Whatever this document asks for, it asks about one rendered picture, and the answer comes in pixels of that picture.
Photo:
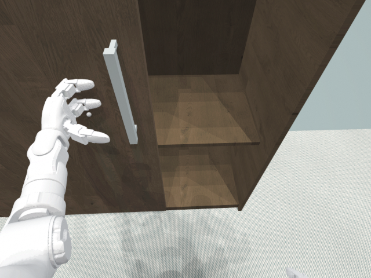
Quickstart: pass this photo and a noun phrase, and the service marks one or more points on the robot left upper arm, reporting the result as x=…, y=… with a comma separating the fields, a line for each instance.
x=34, y=248

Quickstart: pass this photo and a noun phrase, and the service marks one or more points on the robot left hand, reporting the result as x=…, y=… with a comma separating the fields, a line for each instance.
x=56, y=112

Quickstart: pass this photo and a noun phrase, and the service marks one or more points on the handle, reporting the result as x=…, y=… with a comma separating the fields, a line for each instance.
x=115, y=73

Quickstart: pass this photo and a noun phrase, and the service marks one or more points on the wardrobe door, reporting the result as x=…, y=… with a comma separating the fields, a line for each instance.
x=43, y=42

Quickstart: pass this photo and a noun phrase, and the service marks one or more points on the left robot forearm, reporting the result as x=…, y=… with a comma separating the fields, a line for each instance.
x=45, y=183

